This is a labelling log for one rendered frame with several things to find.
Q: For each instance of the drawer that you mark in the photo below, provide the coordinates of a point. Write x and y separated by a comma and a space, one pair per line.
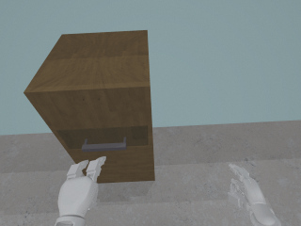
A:
135, 136

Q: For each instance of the cabinet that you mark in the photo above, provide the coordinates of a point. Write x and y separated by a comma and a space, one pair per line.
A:
99, 80

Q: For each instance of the left robot hand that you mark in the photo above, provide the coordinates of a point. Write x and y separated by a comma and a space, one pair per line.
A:
79, 193

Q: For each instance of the right robot hand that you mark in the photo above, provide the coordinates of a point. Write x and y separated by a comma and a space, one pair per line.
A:
249, 191

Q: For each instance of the handle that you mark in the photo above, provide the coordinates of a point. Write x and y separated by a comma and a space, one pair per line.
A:
103, 147

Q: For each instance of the robot right forearm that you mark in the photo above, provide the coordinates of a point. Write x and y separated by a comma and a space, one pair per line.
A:
261, 214

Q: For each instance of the robot left forearm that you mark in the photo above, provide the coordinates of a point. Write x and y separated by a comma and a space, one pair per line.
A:
70, 220

